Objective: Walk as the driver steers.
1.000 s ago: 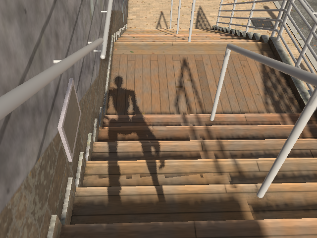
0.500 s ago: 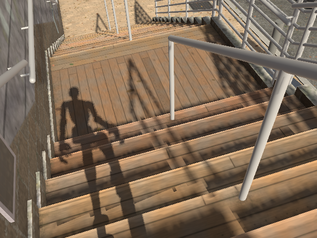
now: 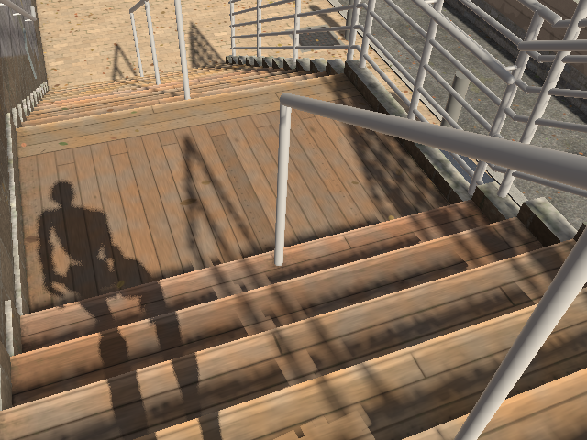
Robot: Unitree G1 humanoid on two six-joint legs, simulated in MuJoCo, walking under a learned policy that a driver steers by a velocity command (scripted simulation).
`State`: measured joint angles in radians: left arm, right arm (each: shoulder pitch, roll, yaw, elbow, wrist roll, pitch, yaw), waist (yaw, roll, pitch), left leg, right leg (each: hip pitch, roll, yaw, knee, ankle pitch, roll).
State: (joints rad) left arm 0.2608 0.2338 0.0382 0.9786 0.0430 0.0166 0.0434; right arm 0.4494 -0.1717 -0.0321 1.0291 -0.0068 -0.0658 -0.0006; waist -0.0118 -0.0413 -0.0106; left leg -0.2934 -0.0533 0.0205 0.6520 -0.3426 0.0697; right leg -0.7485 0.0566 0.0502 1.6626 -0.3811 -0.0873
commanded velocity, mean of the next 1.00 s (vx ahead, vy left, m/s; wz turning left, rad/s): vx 0.50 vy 0.00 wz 0.16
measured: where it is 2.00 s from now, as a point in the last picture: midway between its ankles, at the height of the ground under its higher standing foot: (233, 359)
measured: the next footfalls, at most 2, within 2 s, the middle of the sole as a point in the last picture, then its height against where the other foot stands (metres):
right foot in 0.42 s outside the picture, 0.17 m lower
left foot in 0.94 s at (247, 435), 0.16 m lower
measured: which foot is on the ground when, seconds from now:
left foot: down 0.00-0.42, up 0.44-0.92, down 0.94-1.00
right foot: up 0.00-0.40, down 0.42-0.96, up 0.98-1.00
